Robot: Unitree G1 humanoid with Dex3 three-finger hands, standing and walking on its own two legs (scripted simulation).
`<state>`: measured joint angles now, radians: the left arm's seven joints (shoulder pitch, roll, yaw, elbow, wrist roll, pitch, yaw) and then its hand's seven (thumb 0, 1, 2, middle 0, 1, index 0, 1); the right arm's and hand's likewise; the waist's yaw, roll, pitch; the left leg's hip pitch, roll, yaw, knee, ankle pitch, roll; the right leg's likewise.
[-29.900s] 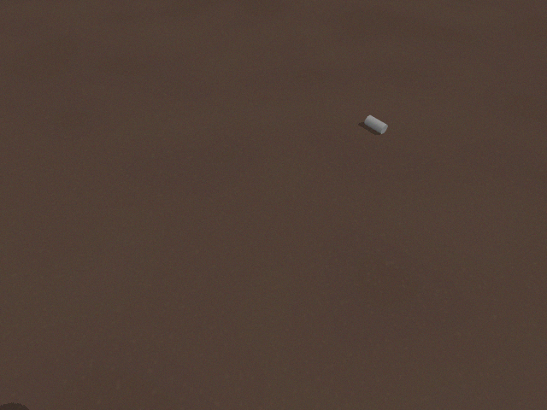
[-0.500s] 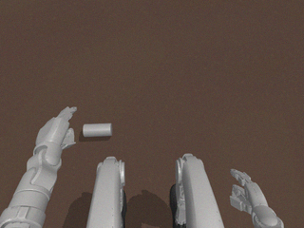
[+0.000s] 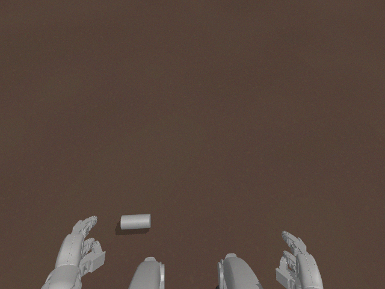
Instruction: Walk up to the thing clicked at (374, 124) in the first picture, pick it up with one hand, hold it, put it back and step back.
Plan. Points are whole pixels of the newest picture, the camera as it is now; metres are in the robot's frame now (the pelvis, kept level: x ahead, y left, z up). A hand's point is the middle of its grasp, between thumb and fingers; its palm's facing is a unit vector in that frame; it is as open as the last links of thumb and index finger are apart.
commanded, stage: home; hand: left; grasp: from above
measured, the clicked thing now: (136, 221) +0.45 +0.22 -0.63
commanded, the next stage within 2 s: none
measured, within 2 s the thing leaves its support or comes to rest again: neither
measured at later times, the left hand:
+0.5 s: hand (87, 264) +0.19 +0.18 +0.01, palm faces +0.08 -0.98 -0.20, open 7.4 cm
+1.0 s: hand (89, 261) +0.19 +0.18 +0.01, palm faces +0.06 -0.98 -0.20, open 7.4 cm
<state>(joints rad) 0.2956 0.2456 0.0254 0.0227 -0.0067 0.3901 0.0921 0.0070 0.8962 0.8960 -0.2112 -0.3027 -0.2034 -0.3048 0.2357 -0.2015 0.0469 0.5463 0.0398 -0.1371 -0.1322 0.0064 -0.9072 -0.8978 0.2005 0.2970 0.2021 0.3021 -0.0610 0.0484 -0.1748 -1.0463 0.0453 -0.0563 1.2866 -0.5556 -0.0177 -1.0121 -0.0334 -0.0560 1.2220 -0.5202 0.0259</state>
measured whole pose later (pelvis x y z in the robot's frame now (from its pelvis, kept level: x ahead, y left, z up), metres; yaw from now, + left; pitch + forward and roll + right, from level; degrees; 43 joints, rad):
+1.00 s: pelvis +0.03 +0.00 +0.05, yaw +1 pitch +9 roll -2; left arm 0.49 0.22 0.03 -0.13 -0.05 0.45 0.02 0.01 0.90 0.90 -0.21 -0.30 -0.20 -0.30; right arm 0.29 -0.22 0.03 0.56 0.01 -0.25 -0.18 0.01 -0.90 -0.90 0.20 0.30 0.20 0.30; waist -0.03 0.05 -0.15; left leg -0.67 0.05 -0.04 1.01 -0.50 -0.02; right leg -0.64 -0.03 -0.06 0.94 -0.46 0.03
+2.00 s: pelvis +0.03 +0.00 +0.05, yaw +1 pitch +10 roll -2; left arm 0.49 0.22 0.03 -0.14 -0.06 0.47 0.02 0.01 0.90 0.90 -0.21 -0.30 -0.20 -0.30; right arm 0.29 -0.22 0.02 0.55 0.01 -0.25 -0.18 0.01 -0.90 -0.90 0.20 0.30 0.20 0.30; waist -0.03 0.05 -0.16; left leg -0.69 0.05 -0.04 1.02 -0.50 -0.02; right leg -0.65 -0.03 -0.06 0.95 -0.47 0.02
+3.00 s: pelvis +0.02 +0.00 +0.11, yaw +0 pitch -4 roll +0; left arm 0.20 0.27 0.03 1.09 0.03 0.01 0.03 0.00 0.90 0.90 -0.21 -0.30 -0.20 -0.30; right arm 0.19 -0.28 -0.04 1.07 -0.03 0.00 -0.02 0.00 -0.91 -0.90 0.20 0.30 0.20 0.30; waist 0.02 0.01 0.05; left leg -0.15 0.01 0.01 0.46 -0.24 0.00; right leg -0.15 -0.06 -0.02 0.45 -0.23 0.04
